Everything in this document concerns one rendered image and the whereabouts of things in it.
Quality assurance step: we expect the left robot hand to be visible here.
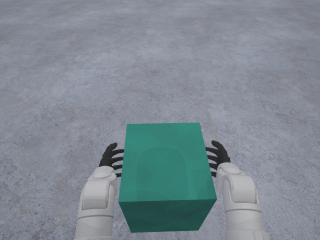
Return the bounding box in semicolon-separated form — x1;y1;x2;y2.
99;142;124;178

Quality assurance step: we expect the robot left forearm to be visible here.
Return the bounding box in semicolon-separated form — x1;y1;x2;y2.
73;166;118;240

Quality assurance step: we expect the right robot hand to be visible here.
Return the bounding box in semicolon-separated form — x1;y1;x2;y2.
205;140;231;178

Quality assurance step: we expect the carton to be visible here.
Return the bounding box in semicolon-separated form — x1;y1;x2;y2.
118;122;217;233

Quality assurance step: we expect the robot right forearm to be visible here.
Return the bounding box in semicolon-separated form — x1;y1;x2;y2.
216;162;271;240

